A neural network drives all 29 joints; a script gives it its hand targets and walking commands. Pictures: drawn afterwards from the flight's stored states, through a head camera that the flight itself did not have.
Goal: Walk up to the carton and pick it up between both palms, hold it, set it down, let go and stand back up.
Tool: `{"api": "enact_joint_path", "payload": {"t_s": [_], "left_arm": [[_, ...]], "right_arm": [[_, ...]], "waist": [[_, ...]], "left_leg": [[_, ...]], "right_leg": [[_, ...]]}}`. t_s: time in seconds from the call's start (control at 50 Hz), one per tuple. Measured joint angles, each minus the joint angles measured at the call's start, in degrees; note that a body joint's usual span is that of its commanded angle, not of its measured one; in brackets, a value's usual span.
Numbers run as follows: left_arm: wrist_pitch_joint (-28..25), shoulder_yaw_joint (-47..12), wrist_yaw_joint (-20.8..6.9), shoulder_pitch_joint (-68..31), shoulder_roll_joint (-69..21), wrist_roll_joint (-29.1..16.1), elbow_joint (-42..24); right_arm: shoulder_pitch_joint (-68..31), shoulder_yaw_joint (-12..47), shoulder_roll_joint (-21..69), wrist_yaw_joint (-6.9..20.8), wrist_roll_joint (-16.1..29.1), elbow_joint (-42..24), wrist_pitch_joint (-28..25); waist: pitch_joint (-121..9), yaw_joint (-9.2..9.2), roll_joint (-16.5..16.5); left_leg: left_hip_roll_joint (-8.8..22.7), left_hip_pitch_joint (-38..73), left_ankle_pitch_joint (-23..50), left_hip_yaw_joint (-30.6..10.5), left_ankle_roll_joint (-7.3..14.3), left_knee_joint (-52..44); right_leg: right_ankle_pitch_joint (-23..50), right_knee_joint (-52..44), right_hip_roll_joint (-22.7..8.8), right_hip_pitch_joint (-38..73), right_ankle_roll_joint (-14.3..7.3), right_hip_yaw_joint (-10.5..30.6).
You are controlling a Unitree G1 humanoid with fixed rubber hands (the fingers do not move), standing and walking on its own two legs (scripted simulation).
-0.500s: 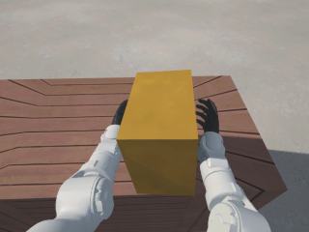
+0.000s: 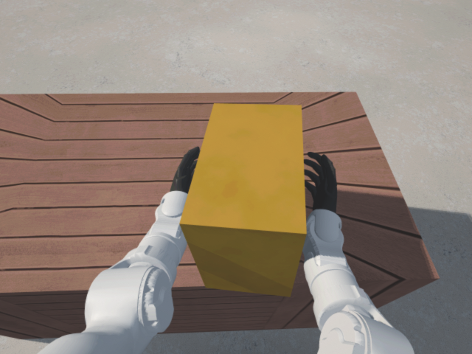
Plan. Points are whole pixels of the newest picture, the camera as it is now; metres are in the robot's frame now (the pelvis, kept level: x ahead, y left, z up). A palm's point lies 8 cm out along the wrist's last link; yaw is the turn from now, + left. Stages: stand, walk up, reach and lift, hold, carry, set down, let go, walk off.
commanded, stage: set down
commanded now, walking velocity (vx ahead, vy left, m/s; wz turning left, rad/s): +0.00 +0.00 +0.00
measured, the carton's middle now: (251, 199) +0.39 -0.03 +0.01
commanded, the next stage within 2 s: none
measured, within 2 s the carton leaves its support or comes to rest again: rests again in 0.46 s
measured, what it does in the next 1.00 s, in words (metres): stands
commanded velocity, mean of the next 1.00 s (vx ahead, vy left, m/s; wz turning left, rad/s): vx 0.00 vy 0.00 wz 0.00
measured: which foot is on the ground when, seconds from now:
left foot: down 0.00-1.00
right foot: down 0.00-1.00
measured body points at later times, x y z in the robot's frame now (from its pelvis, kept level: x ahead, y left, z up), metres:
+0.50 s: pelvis -0.01 +0.00 +0.00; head +0.07 +0.02 +0.44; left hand +0.43 +0.10 +0.01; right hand +0.37 -0.16 +0.01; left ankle -0.04 +0.08 -0.74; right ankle +0.00 -0.15 -0.74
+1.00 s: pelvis -0.05 +0.00 -0.01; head +0.02 +0.03 +0.43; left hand +0.42 +0.13 +0.04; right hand +0.37 -0.14 +0.04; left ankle -0.04 +0.08 -0.74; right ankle +0.00 -0.15 -0.74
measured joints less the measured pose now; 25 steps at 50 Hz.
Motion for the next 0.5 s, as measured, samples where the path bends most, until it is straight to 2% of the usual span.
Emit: {"api": "enact_joint_path", "payload": {"t_s": [0.32, 0.5], "left_arm": [[-2.71, 0.0, 0.4, -2.87, 0.26, 0.0, 4.33], [-1.38, 0.01, 0.77, -3.2, 1.23, 0.0, 4.18]], "right_arm": [[-0.51, -3.71, 0.0, 0.4, -1.97, 1.34, -0.95], [-3.3, -3.94, -2.24, 0.66, -1.99, 7.57, -0.44]], "waist": [[-0.15, 0.0, 0.0], [-2.98, 0.01, -0.01]], "left_leg": [[0.03, -2.08, 0.53, 0.0, 0.12, 0.41], [0.61, -6.18, 0.54, 0.0, -0.19, 2.21]], "right_leg": [[0.72, 0.0, 0.02, -1.88, 0.0, -0.02], [1.18, 0.8, 0.57, -5.56, 0.0, -0.02]]}}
